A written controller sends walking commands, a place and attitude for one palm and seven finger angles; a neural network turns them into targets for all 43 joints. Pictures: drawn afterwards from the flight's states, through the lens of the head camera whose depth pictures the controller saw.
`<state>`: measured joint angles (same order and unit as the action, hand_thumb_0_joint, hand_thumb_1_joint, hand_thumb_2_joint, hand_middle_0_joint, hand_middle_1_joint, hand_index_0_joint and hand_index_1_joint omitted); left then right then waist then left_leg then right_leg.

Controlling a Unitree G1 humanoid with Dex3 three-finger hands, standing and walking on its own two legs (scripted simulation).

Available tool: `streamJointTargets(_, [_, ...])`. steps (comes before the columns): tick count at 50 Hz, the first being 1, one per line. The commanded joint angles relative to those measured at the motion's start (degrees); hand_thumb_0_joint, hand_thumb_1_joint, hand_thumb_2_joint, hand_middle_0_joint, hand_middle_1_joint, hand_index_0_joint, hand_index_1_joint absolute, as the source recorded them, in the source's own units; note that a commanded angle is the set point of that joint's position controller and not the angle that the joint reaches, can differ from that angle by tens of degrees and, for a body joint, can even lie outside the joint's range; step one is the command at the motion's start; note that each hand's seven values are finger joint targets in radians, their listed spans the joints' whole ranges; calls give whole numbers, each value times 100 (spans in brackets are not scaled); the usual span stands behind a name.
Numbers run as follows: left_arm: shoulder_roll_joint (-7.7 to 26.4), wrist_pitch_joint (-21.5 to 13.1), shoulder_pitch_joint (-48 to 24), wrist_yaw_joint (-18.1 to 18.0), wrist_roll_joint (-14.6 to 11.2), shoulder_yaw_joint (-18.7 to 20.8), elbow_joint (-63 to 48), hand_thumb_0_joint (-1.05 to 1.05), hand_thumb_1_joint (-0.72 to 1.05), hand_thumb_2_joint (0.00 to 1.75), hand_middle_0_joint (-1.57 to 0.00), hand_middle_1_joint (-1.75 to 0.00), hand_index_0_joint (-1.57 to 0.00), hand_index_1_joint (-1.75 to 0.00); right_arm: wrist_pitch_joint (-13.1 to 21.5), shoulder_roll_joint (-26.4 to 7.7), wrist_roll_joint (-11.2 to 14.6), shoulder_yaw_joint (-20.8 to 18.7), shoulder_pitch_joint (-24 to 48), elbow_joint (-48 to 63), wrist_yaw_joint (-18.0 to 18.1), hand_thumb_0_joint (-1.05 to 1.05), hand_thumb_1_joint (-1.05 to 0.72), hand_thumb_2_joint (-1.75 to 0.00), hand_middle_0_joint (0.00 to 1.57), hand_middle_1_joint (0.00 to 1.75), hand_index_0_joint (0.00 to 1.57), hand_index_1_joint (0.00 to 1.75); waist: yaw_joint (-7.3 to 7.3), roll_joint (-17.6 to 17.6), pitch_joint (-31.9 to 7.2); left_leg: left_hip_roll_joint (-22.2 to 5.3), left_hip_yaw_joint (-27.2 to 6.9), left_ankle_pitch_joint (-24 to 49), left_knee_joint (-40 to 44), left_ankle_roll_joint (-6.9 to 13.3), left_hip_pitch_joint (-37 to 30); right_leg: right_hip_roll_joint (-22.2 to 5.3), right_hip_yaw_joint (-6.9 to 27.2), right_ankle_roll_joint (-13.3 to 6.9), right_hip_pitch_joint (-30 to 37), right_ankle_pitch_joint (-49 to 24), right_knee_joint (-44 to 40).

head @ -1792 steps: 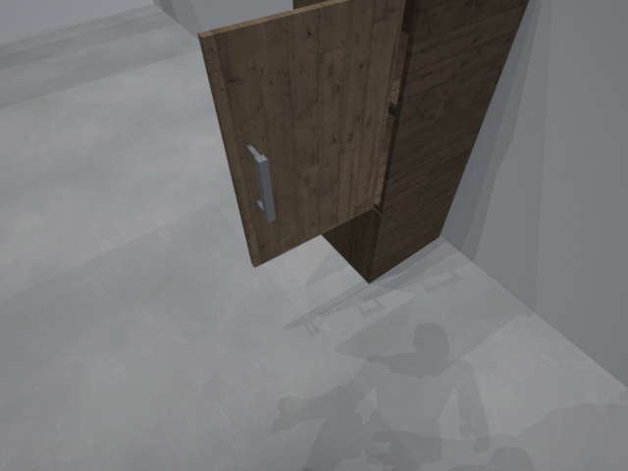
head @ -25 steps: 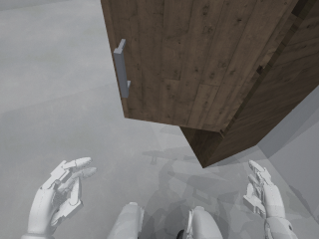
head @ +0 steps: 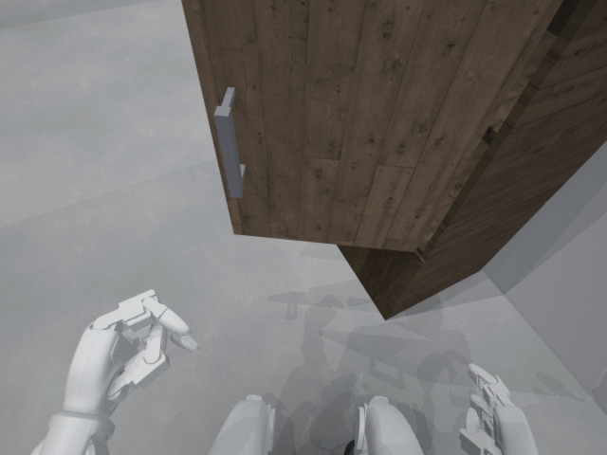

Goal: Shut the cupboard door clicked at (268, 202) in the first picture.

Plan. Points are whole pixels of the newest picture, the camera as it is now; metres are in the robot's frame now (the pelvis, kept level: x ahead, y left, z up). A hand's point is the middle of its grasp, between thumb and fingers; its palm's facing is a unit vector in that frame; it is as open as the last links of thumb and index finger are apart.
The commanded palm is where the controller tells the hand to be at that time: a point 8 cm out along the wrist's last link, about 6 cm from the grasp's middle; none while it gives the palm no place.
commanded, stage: raise the hand and make a fist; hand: left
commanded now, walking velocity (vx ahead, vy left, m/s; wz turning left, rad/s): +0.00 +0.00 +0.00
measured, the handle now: (233, 147) +0.52 +0.15 +0.07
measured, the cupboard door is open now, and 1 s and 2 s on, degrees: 58 58 58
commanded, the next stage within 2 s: bring the fist close to the handle in 0.92 s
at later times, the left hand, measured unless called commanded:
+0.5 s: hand (169, 327) +0.25 +0.17 +0.07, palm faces -0.04 -1.00 -0.05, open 3.1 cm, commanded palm +0.22 +0.22 +0.07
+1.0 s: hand (175, 341) +0.23 +0.16 +0.06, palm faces -0.06 -1.00 -0.03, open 3.1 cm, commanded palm +0.21 +0.22 +0.07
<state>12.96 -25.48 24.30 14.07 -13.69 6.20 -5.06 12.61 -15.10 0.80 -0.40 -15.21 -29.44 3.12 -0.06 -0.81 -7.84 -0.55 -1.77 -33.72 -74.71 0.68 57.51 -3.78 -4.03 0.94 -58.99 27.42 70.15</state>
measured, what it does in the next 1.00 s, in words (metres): stands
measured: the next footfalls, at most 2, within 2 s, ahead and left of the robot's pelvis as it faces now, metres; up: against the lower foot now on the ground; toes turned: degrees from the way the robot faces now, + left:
none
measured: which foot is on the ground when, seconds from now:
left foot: down 0.00-1.00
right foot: down 0.00-1.00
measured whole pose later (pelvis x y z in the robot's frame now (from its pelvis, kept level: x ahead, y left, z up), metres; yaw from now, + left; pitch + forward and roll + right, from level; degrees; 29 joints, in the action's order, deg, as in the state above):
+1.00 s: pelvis +0.01 -0.02 +0.01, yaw +0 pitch +16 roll -2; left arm 13.3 -21.7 21.8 17.9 -16.4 8.7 -1.2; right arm 8.4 -13.7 1.4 0.3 -14.3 -26.4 3.3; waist 0.2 -1.6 -8.7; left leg -1.5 -2.1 -33.7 -71.6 -0.8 53.9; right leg -2.8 -4.3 -0.2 -56.3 28.1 68.4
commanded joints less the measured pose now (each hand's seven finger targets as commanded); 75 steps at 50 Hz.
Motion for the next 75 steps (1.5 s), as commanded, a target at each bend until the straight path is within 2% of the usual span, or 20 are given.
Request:
streamJointTargets(1, [796,63,-39,131,-119,481,-1240,0,90,90,-112,-130,-112,-130,304,-680,66,-304,329,1160,95,0,-90,-90,20,30,20,30,101,-187,-1363,147,-227,673,1786,-26,-722,360,-3,-276,1279,50,-987])
streamJointTargets(3, [1061,107,27,-77,-188,927,-1601,0,90,90,-115,-134,-115,-134,211,-614,35,-308,360,1223,103,0,-90,-90,20,30,20,30,305,-427,-1676,158,-181,1226,1789,-52,-904,393,-41,-310,1585,-349,-886])
streamJointTargets(6, [658,13,139,-316,-312,801,-1771,0,90,90,-121,-140,-121,-140,110,-481,-6,-279,308,1224,50,0,-90,-90,20,30,20,30,272,-530,-1701,141,-135,1949,1700,-119,-1172,413,-125,-295,1665,-1011,-809])
streamJointTargets(8, [502,-36,167,-345,-250,644,-1537,0,90,90,-124,-144,-124,-144,47,-498,-30,-280,235,1168,26,0,-90,-90,20,30,20,30,138,-310,-1582,110,-151,2200,1583,-116,-1119,450,-158,-281,1591,-1213,-771])
streamJointTargets(13, [349,158,-171,97,-31,50,-816,0,90,90,-130,-150,-130,-150,-6,-656,-1,-260,177,1160,24,0,-90,-90,20,30,20,30,-228,-16,-860,95,-146,1374,1520,-49,-743,429,-75,-249,1224,-677,-1025])
streamJointTargets(18, [1057,196,-487,299,-220,828,-1253,0,90,90,-130,-150,-130,-150,12,-640,8,-255,200,1258,105,0,-90,-90,20,30,20,30,52,-203,-1533,151,-47,1625,1451,-21,-844,411,87,-278,1733,-949,-1004])
streamJointTargets(21, [970,39,-368,196,-448,1070,-1517,0,90,90,-130,-150,-130,-150,6,-494,6,-227,217,1255,97,0,-90,-90,20,30,20,30,205,-272,-1861,162,2,2043,1443,-55,-987,389,101,-272,2096,-1414,-935])
streamJointTargets(24, [724,-32,-225,104,-474,935,-1355,0,90,90,-130,-150,-130,-150,-7,-462,-1,-236,226,1178,78,0,-90,-90,20,30,20,30,145,-288,-1752,159,27,2207,1380,-64,-961,387,93,-253,2064,-1644,-914])
streamJointTargets(29, [476,268,-171,363,-349,458,-522,0,90,90,-130,-150,-130,-150,-66,-604,61,-284,168,1151,58,0,-90,-90,20,30,20,30,-100,156,-1146,153,56,1603,1367,-24,-554,340,217,-194,1835,-1007,-1214])
streamJointTargets(33, [887,255,-414,410,-351,747,-869,0,90,90,-130,-150,-130,-150,-56,-634,61,-296,195,1228,103,0,-90,-90,20,30,20,30,18,23,-1344,167,57,1615,1391,4,-577,324,315,-241,2025,-927,-1227])
streamJointTargets(38, [1003,-206,-481,136,-494,1107,-1224,0,90,90,-130,-150,-130,-150,-35,-503,18,-271,252,1203,120,0,-90,-90,20,30,20,30,178,-101,-1542,176,80,1661,1360,-12,-591,347,344,-256,2092,-929,-1114])
streamJointTargets(42, [609,-222,-332,141,-409,681,-835,0,90,90,-130,-150,-130,-150,-61,-551,27,-268,234,1144,64,0,-90,-90,20,30,20,30,23,-178,-1227,171,74,1337,1437,-33,-608,346,236,-236,1696,-589,-1145])
streamJointTargets(46, [613,65,-321,377,-362,488,-617,0,90,90,-130,-150,-130,-150,-96,-631,90,-290,214,1204,76,0,-90,-90,20,30,20,30,-52,118,-1137,168,63,1066,1461,3,-475,314,359,-211,1757,-200,-1367])
streamJointTargets(51, [903,-24,-623,344,-433,804,-1090,0,90,90,-130,-150,-130,-150,-63,-588,70,-251,273,1257,131,0,-90,-90,20,30,20,30,54,-61,-1336,165,38,1103,1480,8,-589,334,335,-245,1800,-193,-1287])
streamJointTargets(56, [590,-248,-1764,35,-311,429,-761,0,90,90,-130,-150,-130,-150,41,-618,13,-182,231,1027,153,0,-90,-90,20,30,20,30,-173,-114,-1076,151,-75,713,1406,-6,-518,376,183,-238,1172,98,-1108])
streamJointTargets(60, [491,60,-2096,86,-126,140,-246,0,90,90,-130,-150,-130,-150,40,-702,42,-192,166,975,143,0,-90,-90,20,30,20,30,-206,-108,-1266,155,-72,644,1508,12,-550,340,165,-226,1247,32,-1143])
streamJointTargets(63, [741,398,-2157,80,-48,311,-268,0,90,90,-130,-150,-130,-150,-36,-741,59,-201,138,1044,129,0,-90,-90,20,30,20,30,-28,-276,-1707,158,-69,1043,1652,14,-770,338,149,-264,1612,-373,-1117])
streamJointTargets(67, [685,502,-2725,-196,-80,438,-456,0,90,90,-130,-150,-130,-150,-127,-645,38,-185,159,1016,83,0,-90,-90,20,30,20,30,-16,-237,-1981,148,-42,1525,1711,-18,-1030,317,108,-234,1883,-916,-1101])
streamJointTargets(68, [860,478,-2639,-307,-103,688,-321,0,90,90,-130,-150,-130,-150,-142,-652,23,-191,136,989,85,0,-90,-90,20,30,20,30,51,-174,-1947,134,-54,1649,1714,-29,-989,340,104,-255,1956,-1016,-1096])
streamJointTargets(75, [347,240,-3381,-490,209,109,846,0,90,90,-130,-150,-130,-150,-272,-687,-14,-201,32,741,-19,0,-90,-90,20,30,20,30,-254,174,-1282,105,-1,1243,1724,-22,-756,295,116,-214,1587,-711,-1243])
